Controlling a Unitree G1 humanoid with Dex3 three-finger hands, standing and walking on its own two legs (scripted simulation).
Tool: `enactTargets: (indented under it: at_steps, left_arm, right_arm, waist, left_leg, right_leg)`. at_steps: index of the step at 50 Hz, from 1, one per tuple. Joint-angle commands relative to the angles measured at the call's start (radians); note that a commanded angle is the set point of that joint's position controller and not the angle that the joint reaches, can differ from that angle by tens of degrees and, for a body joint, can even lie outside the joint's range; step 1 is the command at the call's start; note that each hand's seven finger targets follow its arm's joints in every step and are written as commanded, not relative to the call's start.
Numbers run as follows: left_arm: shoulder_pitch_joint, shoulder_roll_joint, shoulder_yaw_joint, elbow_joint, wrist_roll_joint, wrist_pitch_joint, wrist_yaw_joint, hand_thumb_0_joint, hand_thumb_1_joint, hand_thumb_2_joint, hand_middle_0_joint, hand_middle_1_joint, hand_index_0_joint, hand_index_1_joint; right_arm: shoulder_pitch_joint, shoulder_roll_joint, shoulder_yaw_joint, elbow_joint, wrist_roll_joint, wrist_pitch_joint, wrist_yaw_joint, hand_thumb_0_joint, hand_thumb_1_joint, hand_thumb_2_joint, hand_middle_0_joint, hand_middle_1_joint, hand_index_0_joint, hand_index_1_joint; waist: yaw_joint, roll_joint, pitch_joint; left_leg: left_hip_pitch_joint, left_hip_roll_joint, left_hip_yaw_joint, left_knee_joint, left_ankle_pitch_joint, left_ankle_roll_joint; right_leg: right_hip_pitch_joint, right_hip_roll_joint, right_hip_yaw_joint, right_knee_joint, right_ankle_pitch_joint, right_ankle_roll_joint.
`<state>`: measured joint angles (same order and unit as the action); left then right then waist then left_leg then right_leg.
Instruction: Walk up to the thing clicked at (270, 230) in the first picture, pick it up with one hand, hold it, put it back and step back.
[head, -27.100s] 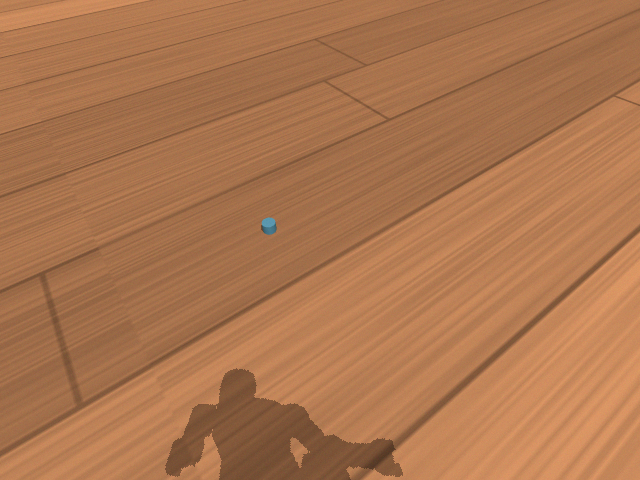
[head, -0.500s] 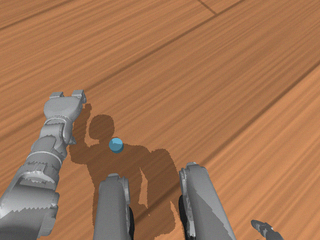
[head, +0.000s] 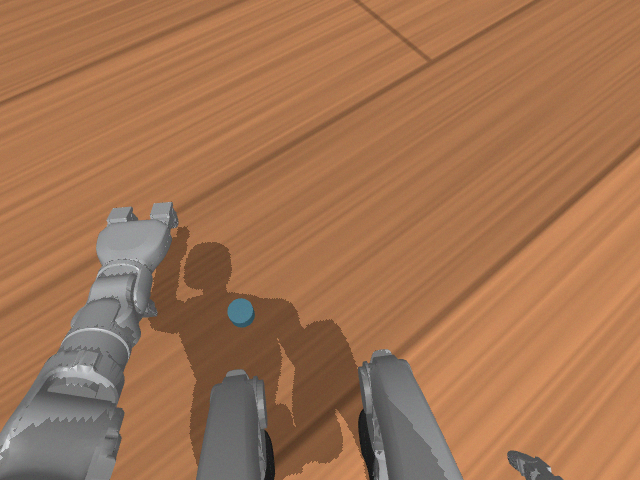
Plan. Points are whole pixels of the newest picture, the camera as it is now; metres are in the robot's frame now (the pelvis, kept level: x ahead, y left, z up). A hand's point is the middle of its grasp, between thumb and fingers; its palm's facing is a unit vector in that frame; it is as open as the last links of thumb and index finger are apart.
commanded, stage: go down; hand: left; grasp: from above
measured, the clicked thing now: (241, 313) +0.47 +0.14 -0.53
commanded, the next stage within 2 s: approach in 1.40 s
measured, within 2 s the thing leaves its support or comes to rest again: neither
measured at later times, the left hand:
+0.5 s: hand (141, 272) +0.42 +0.22 -0.08, palm faces -0.43 +0.00 -0.90, open 14.2 cm
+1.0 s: hand (142, 275) +0.41 +0.22 -0.07, palm faces -0.43 +0.01 -0.90, open 14.0 cm
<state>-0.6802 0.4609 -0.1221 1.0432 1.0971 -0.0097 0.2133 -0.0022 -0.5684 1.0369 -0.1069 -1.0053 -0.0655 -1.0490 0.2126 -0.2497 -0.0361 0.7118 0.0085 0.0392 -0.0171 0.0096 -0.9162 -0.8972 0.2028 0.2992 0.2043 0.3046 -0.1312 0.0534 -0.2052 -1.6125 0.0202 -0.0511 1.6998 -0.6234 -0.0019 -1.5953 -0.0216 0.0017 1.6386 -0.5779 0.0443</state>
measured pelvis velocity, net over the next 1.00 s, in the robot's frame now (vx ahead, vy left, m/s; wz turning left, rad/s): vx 0.02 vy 0.00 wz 0.00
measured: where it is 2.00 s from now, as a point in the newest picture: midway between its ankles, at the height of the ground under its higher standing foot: outside the picture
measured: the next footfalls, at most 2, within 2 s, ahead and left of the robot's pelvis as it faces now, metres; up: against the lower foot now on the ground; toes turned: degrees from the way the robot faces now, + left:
none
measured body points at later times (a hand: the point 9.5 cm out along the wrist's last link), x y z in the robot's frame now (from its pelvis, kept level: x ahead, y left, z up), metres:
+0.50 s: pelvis +0.02 +0.00 +0.03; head +0.17 +0.02 +0.45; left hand +0.44 +0.22 -0.03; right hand +0.09 -0.27 -0.10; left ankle +0.07 +0.12 -0.51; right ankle +0.08 -0.15 -0.51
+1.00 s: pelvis +0.02 +0.00 +0.05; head +0.17 +0.01 +0.47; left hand +0.43 +0.21 -0.02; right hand +0.09 -0.28 -0.08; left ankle +0.07 +0.12 -0.51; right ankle +0.08 -0.15 -0.51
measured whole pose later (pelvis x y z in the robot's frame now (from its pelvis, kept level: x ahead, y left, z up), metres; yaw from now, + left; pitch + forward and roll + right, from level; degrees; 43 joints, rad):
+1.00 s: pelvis +0.02 +0.00 +0.05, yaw +0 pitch +28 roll -3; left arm -0.57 0.40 -0.12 1.04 1.11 0.01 0.29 0.00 -0.52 1.00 -0.15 -0.95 -0.11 -0.99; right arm 0.22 -0.24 -0.05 0.73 -0.01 0.03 -0.02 0.01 -0.92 -0.90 0.20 0.30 0.20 0.30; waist -0.12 0.04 -0.20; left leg -1.42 0.03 -0.04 1.53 -0.61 0.00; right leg -1.41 -0.02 0.01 1.47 -0.56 0.04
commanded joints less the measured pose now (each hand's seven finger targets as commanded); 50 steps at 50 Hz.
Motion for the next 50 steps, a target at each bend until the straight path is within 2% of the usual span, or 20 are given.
enactTargets:
  at_steps: [1, 4, 6, 8, 10, 12, 15, 16, 17, 22, 25, 26, 27, 32, 37, 39, 40, 41, 49, 50]
  left_arm:
    - [-0.321, 0.182, 0.047, -0.156, 0.001, 0.010, 0.050, 0.000, -0.595, 1.044, -0.080, -1.003, -0.042, -1.041]
    - [-0.315, 0.202, 0.063, -0.176, -0.003, 0.010, 0.059, 0.000, -0.589, 1.029, -0.073, -1.018, -0.044, -1.045]
    - [-0.287, 0.158, 0.042, -0.142, -0.003, 0.015, 0.060, 0.000, -0.606, 1.047, -0.077, -1.005, -0.037, -1.044]
    - [-0.295, 0.189, 0.062, -0.164, -0.002, 0.012, 0.065, 0.000, -0.587, 1.023, -0.075, -1.007, -0.046, -1.035]
    - [-0.252, 0.167, 0.052, -0.139, 0.006, 0.015, 0.066, 0.000, -0.583, 1.029, -0.080, -1.016, -0.051, -1.044]
    - [-0.282, 0.171, 0.056, -0.177, 0.005, 0.013, 0.072, 0.000, -0.583, 1.044, -0.088, -1.000, -0.051, -1.036]
    - [-0.268, 0.176, 0.058, -0.173, 0.012, 0.013, 0.081, 0.000, -0.572, 1.019, -0.076, -1.018, -0.053, -1.040]
    - [-0.223, 0.157, 0.054, -0.114, 0.011, 0.018, 0.081, 0.000, -0.584, 1.017, -0.075, -1.019, -0.049, -1.045]
    - [-0.257, 0.164, 0.057, -0.168, 0.003, 0.016, 0.086, 0.000, -0.575, 1.014, -0.076, -1.006, -0.051, -1.031]
    - [-0.250, 0.163, 0.059, -0.184, 0.009, 0.017, 0.091, 0.000, -0.568, 1.030, -0.103, -0.994, -0.068, -1.029]
    - [-0.243, 0.156, 0.058, -0.180, 0.006, 0.016, 0.094, 0.000, -0.584, 1.063, -0.100, -0.999, -0.057, -1.042]
    - [-0.197, 0.139, 0.053, -0.135, 0.006, 0.022, 0.094, 0.000, -0.586, 1.061, -0.103, -0.994, -0.059, -1.038]
    - [-0.235, 0.149, 0.052, -0.177, 0.008, 0.019, 0.096, 0.000, -0.575, 1.044, -0.107, -0.985, -0.067, -1.025]
    - [-0.216, 0.147, 0.055, -0.177, 0.011, 0.020, 0.101, 0.000, -0.550, 1.052, -0.135, -0.969, -0.089, -1.014]
    - [-0.185, 0.129, 0.050, -0.148, 0.011, 0.024, 0.109, 0.000, -0.536, 1.006, -0.138, -0.953, -0.101, -0.990]
    - [-0.167, 0.126, 0.051, -0.129, 0.014, 0.025, 0.108, 0.000, -0.557, 1.014, -0.130, -0.953, -0.088, -0.995]
    - [-0.208, 0.136, 0.049, -0.167, 0.017, 0.022, 0.108, 0.000, -0.549, 1.000, -0.122, -0.953, -0.087, -0.987]
    - [-0.196, 0.122, 0.044, -0.154, 0.016, 0.023, 0.108, 0.000, -0.538, 1.007, -0.147, -0.946, -0.105, -0.987]
    - [-0.177, 0.132, 0.050, -0.161, 0.012, 0.028, 0.115, 0.000, -0.554, 0.995, -0.132, -0.944, -0.094, -0.982]
    - [-0.170, 0.116, 0.041, -0.143, 0.012, 0.029, 0.114, 0.000, -0.566, 1.002, -0.131, -0.925, -0.087, -0.969]
  right_arm:
    - [0.119, -0.170, -0.068, -0.052, -0.005, -0.018, -0.016, 0.000, -0.910, -0.902, 0.199, 0.300, 0.199, 0.300]
    - [0.117, -0.169, -0.069, -0.050, -0.006, -0.021, -0.017, 0.000, -0.911, -0.902, 0.199, 0.300, 0.199, 0.300]
    - [0.115, -0.161, -0.068, -0.053, -0.007, -0.021, -0.017, 0.000, -0.911, -0.903, 0.199, 0.300, 0.199, 0.300]
    - [0.117, -0.169, -0.074, -0.049, -0.008, -0.023, -0.017, 0.000, -0.910, -0.902, 0.199, 0.300, 0.199, 0.300]
    - [0.125, -0.165, -0.073, -0.050, -0.010, -0.024, -0.015, 0.000, -0.912, -0.903, 0.199, 0.300, 0.199, 0.300]
    - [0.121, -0.165, -0.075, -0.042, -0.011, -0.024, -0.016, 0.000, -0.911, -0.902, 0.199, 0.300, 0.199, 0.300]
    - [0.122, -0.161, -0.075, -0.048, -0.009, -0.023, -0.018, 0.000, -0.911, -0.902, 0.199, 0.300, 0.199, 0.300]
    - [0.124, -0.161, -0.073, -0.043, -0.012, -0.024, -0.017, 0.000, -0.913, -0.903, 0.199, 0.300, 0.199, 0.300]
    - [0.119, -0.157, -0.073, -0.047, -0.012, -0.024, -0.018, 0.000, -0.909, -0.902, 0.199, 0.300, 0.199, 0.300]
    - [0.124, -0.162, -0.079, -0.043, -0.015, -0.028, -0.019, 0.000, -0.913, -0.904, 0.199, 0.300, 0.199, 0.300]
    - [0.125, -0.160, -0.079, -0.045, -0.018, -0.027, -0.019, 0.000, -0.914, -0.904, 0.199, 0.300, 0.199, 0.300]
    - [0.128, -0.160, -0.078, -0.043, -0.018, -0.027, -0.018, 0.000, -0.914, -0.905, 0.199, 0.300, 0.199, 0.300]
    - [0.128, -0.157, -0.078, -0.041, -0.018, -0.027, -0.019, 0.000, -0.913, -0.904, 0.199, 0.300, 0.199, 0.300]
    - [0.129, -0.163, -0.082, -0.044, -0.018, -0.026, -0.018, 0.000, -0.914, -0.905, 0.199, 0.300, 0.199, 0.300]
    - [0.129, -0.157, -0.076, -0.041, -0.019, -0.027, -0.019, 0.000, -0.914, -0.905, 0.199, 0.300, 0.199, 0.300]
    - [0.126, -0.164, -0.079, -0.038, -0.021, -0.029, -0.019, 0.000, -0.915, -0.905, 0.199, 0.300, 0.199, 0.300]
    - [0.128, -0.160, -0.080, -0.040, -0.020, -0.029, -0.019, 0.000, -0.913, -0.904, 0.199, 0.300, 0.199, 0.300]
    - [0.132, -0.160, -0.081, -0.040, -0.021, -0.028, -0.018, 0.000, -0.916, -0.906, 0.199, 0.300, 0.199, 0.300]
    - [0.123, -0.160, -0.077, -0.050, -0.020, -0.031, -0.022, 0.000, -0.917, -0.906, 0.199, 0.300, 0.199, 0.300]
    - [0.120, -0.159, -0.075, -0.046, -0.021, -0.030, -0.022, 0.000, -0.917, -0.906, 0.199, 0.300, 0.199, 0.300]
  waist:
    - [-0.016, 0.077, -0.504]
    - [-0.010, 0.069, -0.518]
    - [-0.022, 0.050, -0.478]
    - [-0.013, 0.064, -0.510]
    - [-0.011, 0.055, -0.518]
    - [-0.014, 0.078, -0.524]
    - [-0.005, 0.069, -0.503]
    - [-0.015, 0.045, -0.457]
    - [-0.008, 0.050, -0.476]
    - [-0.007, 0.061, -0.527]
    - [-0.008, 0.067, -0.510]
    - [-0.006, 0.037, -0.488]
    - [-0.013, 0.065, -0.495]
    - [0.000, 0.065, -0.508]
    - [-0.004, 0.051, -0.454]
    - [-0.004, 0.055, -0.458]
    - [0.001, 0.062, -0.482]
    - [-0.009, 0.046, -0.472]
    - [-0.001, 0.023, -0.465]
    - [-0.008, 0.019, -0.455]
  left_leg:
    - [0.407, -0.023, 0.025, -0.272, 0.152, 0.019]
    - [0.418, -0.025, 0.028, -0.283, 0.165, 0.021]
    - [0.409, -0.025, 0.031, -0.296, 0.150, 0.023]
    - [0.436, -0.022, 0.029, -0.294, 0.186, 0.020]
    - [0.460, -0.022, 0.031, -0.295, 0.226, 0.022]
    - [0.469, -0.020, 0.034, -0.291, 0.260, 0.020]
    - [0.476, -0.023, 0.033, -0.321, 0.209, 0.020]
    - [0.452, -0.022, 0.030, -0.324, 0.201, 0.021]
    - [0.456, -0.022, 0.033, -0.325, 0.193, 0.022]
    - [0.501, -0.019, 0.030, -0.321, 0.261, 0.021]
    - [0.518, -0.019, 0.032, -0.339, 0.256, 0.019]
    - [0.525, -0.018, 0.024, -0.346, 0.256, 0.020]
    - [0.521, -0.018, 0.031, -0.342, 0.260, 0.019]
    - [0.566, -0.015, 0.024, -0.360, 0.282, 0.015]
    - [0.541, -0.016, 0.023, -0.373, 0.266, 0.014]
    - [0.558, -0.014, 0.016, -0.379, 0.279, 0.011]
    - [0.570, -0.013, 0.021, -0.378, 0.275, 0.012]
    - [0.560, -0.015, 0.025, -0.371, 0.277, 0.017]
    - [0.540, -0.022, 0.034, -0.385, 0.219, 0.023]
    - [0.547, -0.019, 0.029, -0.385, 0.224, 0.020]
  right_leg:
    - [0.294, 0.045, -0.066, -0.228, 0.135, -0.085]
    - [0.333, 0.042, -0.060, -0.244, 0.148, -0.082]
    - [0.333, 0.043, -0.060, -0.263, 0.138, -0.081]
    - [0.338, 0.042, -0.060, -0.255, 0.166, -0.082]
    - [0.354, 0.044, -0.062, -0.260, 0.199, -0.082]
    - [0.356, 0.043, -0.058, -0.255, 0.226, -0.082]
    - [0.372, 0.044, -0.058, -0.284, 0.184, -0.081]
    - [0.358, 0.042, -0.059, -0.290, 0.178, -0.080]
    - [0.371, 0.041, -0.057, -0.295, 0.174, -0.079]
    - [0.397, 0.043, -0.056, -0.289, 0.231, -0.079]
    - [0.409, 0.040, -0.053, -0.305, 0.227, -0.078]
    - [0.398, 0.040, -0.057, -0.311, 0.219, -0.078]
    - [0.399, 0.040, -0.053, -0.311, 0.227, -0.077]
    - [0.412, 0.041, -0.056, -0.319, 0.233, -0.079]
    - [0.412, 0.040, -0.055, -0.329, 0.223, -0.080]
    - [0.399, 0.041, -0.057, -0.324, 0.223, -0.081]
    - [0.413, 0.043, -0.057, -0.329, 0.224, -0.080]
    - [0.422, 0.042, -0.053, -0.339, 0.234, -0.078]
    - [0.461, 0.040, -0.044, -0.368, 0.203, -0.073]
    - [0.444, 0.038, -0.047, -0.363, 0.202, -0.075]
